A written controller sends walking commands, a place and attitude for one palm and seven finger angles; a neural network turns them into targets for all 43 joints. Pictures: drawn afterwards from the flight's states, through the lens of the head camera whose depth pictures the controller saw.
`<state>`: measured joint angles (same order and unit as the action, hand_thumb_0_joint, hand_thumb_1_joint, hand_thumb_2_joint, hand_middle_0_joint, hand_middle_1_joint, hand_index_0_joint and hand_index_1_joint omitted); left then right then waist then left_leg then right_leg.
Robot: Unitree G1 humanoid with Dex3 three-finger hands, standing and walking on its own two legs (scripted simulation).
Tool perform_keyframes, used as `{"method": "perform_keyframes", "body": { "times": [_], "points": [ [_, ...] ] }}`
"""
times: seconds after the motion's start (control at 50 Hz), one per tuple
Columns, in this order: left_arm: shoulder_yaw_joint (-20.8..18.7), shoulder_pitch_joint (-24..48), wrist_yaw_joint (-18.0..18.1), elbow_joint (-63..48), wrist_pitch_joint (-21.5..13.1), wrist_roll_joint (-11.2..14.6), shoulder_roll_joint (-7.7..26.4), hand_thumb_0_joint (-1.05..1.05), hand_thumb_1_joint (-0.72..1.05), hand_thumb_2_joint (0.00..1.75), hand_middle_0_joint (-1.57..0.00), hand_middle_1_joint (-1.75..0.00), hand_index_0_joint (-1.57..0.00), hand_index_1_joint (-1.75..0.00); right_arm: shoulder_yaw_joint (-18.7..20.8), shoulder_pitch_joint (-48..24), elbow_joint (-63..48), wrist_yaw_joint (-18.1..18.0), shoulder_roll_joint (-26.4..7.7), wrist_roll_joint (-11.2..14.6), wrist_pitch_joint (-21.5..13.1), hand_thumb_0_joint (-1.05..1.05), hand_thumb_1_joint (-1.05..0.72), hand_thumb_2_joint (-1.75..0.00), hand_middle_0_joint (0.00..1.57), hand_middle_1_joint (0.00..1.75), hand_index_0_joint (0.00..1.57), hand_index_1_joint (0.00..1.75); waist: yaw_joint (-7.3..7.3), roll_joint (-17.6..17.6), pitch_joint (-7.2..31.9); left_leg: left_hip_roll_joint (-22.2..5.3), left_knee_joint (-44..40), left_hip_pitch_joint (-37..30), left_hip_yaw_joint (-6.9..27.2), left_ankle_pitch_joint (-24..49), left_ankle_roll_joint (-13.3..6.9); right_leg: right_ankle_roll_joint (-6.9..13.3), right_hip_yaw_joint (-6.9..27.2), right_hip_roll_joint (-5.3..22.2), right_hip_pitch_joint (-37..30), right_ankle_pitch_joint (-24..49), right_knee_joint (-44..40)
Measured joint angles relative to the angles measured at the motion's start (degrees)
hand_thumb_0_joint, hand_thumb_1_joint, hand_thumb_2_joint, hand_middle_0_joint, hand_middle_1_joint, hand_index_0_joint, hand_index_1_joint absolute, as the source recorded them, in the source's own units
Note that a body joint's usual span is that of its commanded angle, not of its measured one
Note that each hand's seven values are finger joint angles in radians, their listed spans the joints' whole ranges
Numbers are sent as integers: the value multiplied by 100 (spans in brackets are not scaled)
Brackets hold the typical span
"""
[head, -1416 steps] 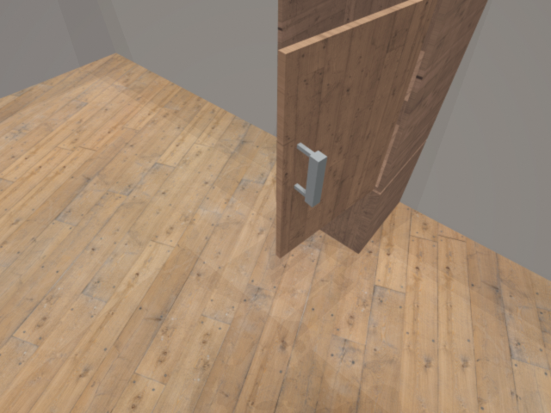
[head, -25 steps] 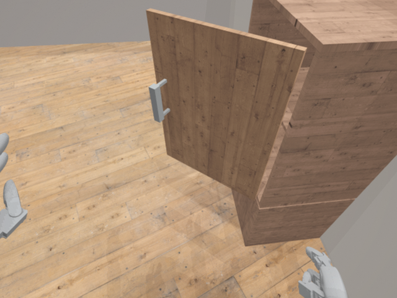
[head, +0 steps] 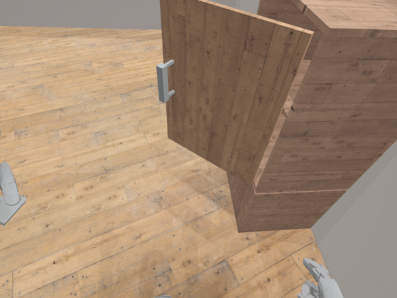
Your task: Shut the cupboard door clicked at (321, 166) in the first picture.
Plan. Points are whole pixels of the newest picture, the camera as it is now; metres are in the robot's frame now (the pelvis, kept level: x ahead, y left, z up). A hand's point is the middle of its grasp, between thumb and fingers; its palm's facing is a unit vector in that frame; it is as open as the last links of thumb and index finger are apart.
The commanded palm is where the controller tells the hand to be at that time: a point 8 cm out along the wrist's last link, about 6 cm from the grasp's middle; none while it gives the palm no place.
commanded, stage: step back with the hand held close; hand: left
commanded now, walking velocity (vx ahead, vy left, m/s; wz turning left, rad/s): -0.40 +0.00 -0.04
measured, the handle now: (167, 81) +0.77 +0.13 +0.01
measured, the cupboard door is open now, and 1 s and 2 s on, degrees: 50 50 50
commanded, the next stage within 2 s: stop stepping back and stand still in 0.58 s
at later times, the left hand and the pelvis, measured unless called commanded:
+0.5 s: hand (21, 269) +0.12 +0.20 +0.20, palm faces +0.24 -0.80 -0.55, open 7.4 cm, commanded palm +0.08 +0.26 +0.20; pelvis -0.09 -0.03 +0.02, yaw -5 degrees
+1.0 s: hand out of the picture -0.06 +0.25 +0.21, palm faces +0.48 -0.81 -0.34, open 7.4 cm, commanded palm -0.09 +0.28 +0.20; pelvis -0.25 -0.01 +0.02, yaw -4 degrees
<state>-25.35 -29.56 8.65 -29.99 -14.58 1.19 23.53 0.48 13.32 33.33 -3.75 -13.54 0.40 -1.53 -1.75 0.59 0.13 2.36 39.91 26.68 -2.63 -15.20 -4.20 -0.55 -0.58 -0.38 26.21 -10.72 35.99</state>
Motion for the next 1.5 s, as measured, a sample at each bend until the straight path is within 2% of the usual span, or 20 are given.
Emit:
{"method": "perform_keyframes", "body": {
  "times": [0.14,0.22,0.3,0.4,0.5,0.56,0.62,0.74,0.82,0.88,0.92,1.0,1.04,1.08,1.18,1.28,1.3,1.34,1.42,1.5],
  "points": [
    [-255,-117,-65,127,-105,-69,171,1,89,90,-21,-30,-21,-30,70,114,117,-109,71,-74,-202,1,-90,-90,20,30,20,30,12,-204,237,-171,-201,126,205,284,-78,-32,210,-418,-524,-576,838],
    [-296,-87,-41,153,-167,76,10,1,89,90,-21,-30,-21,-30,-11,-60,290,-45,206,-145,-398,1,-90,-90,20,30,20,30,222,-108,454,-277,-670,309,94,627,1,9,213,-376,-1352,-961,74],
    [-56,195,-65,74,-106,148,-57,1,89,90,-21,-30,-20,-30,-90,-657,344,65,322,-166,-527,1,-90,-90,20,30,20,30,385,10,154,-425,-1185,421,-161,1141,87,-1,201,-305,-1565,-1060,-778],
    [186,35,-255,-272,57,227,227,2,89,90,-21,-30,-20,-30,-149,-1046,97,126,404,-34,-286,1,-90,-90,21,30,20,30,153,-197,-99,-676,-1392,449,-94,1569,223,207,117,-542,-1478,-925,-927],
    [-69,-669,-284,-332,34,176,747,1,89,89,-22,-31,-21,-30,-206,-486,-13,-37,340,25,52,1,-90,-90,21,30,20,30,61,101,497,-285,-10,396,207,-120,429,261,209,-404,-1380,-866,-835],
    [-90,-513,-155,-68,177,167,655,1,89,89,-22,-31,-22,-30,-152,-245,14,-163,80,-3,175,1,-90,-90,21,30,20,30,74,83,633,-182,-311,-61,269,307,486,218,177,-336,-1315,-787,-812],
    [41,-102,-61,230,290,222,435,1,89,90,-22,-30,-21,-30,-14,-219,153,-214,-86,93,221,1,-91,-90,20,30,20,30,86,65,459,-98,-975,-369,276,552,181,79,106,-248,-1182,-678,-676],
    [222,-255,-91,157,492,282,218,1,89,90,-21,-30,-21,-30,15,-194,71,-76,41,-1,-28,1,-91,-90,20,30,20,30,16,35,262,-171,-1571,-291,259,1265,93,-10,244,-390,-829,-1349,307],
    [128,-622,-109,-158,529,260,357,2,89,90,-21,-30,-21,-30,-103,-14,6,-75,265,-42,-207,1,-91,-90,20,30,20,30,-91,103,441,-131,-1599,10,320,1096,233,122,0,-324,-1506,-1511,-603],
    [109,-576,-91,-229,564,276,346,2,89,90,-21,-30,-21,-30,-138,19,106,-46,302,-89,-235,1,-90,-90,20,30,20,30,-38,-1,383,-151,-960,329,387,247,447,330,-154,-344,-1558,-779,-935],
    [138,-572,-18,-237,595,263,296,2,89,90,-21,-30,-21,-30,-163,161,303,-37,311,-93,-186,1,-90,-90,20,30,20,30,139,71,520,-89,176,431,423,-140,527,411,-93,-274,-1495,-711,-795],
    [277,-92,167,175,572,124,-46,1,89,90,-21,-30,-21,-30,-213,513,565,-112,203,-105,-146,1,-90,-90,21,30,20,30,360,148,894,-300,577,-170,173,-544,412,320,-255,38,-1354,-882,-576],
    [379,409,233,473,594,62,-205,1,89,90,-21,-30,-21,-30,-193,595,589,-182,82,-94,-203,1,-90,-90,21,30,20,30,294,58,913,-441,-44,-673,115,-812,322,254,-428,106,-1192,-1049,-284],
    [371,761,282,647,626,56,-283,1,89,90,-21,-30,-21,-30,-158,476,573,-229,23,-65,-256,1,-90,-90,21,30,20,30,126,48,710,-378,-333,-740,127,-287,279,240,-361,142,-922,-1328,258],
    [139,135,148,648,633,67,-50,1,90,90,-20,-30,-20,-30,-186,319,439,-127,327,-71,-382,1,-90,-90,20,30,20,30,-221,121,451,-341,-610,-868,-55,94,239,177,-151,-61,-192,-1419,1810],
    [199,-406,70,287,568,-13,111,2,89,90,-21,-30,-20,-30,-245,596,345,-53,422,-128,-373,1,-90,-90,21,30,20,30,-170,-65,480,-530,-737,-827,14,-140,337,274,-665,-175,-922,-1517,305],
    [156,-410,81,221,547,-36,204,2,89,90,-21,-30,-21,-30,-240,630,297,-51,416,-130,-355,1,-90,-90,21,30,20,30,-138,-20,499,-483,-420,-608,1,-558,325,416,-534,-160,-1115,-1724,-168],
    [145,-193,71,243,459,-44,188,1,89,90,-21,-30,-21,-30,-183,497,422,-37,319,-146,-307,1,-90,-90,21,30,20,30,49,-52,347,-438,771,-92,100,-885,364,608,-527,-134,-1000,-752,-279],
    [191,14,97,555,317,-38,-101,1,89,90,-21,-30,-21,-30,-57,386,712,-25,117,-136,-202,1,-90,-90,21,30,20,30,202,-104,328,-409,2115,400,134,-554,452,564,-509,-56,-1112,-527,-375],
    [279,29,124,803,308,-26,-266,1,89,90,-21,-30,-21,-30,20,373,672,-107,-11,-112,-241,1,-90,-90,21,30,20,30,182,-47,384,-519,1422,223,-37,-221,449,442,-493,78,-1295,-403,-729]
  ]
}}
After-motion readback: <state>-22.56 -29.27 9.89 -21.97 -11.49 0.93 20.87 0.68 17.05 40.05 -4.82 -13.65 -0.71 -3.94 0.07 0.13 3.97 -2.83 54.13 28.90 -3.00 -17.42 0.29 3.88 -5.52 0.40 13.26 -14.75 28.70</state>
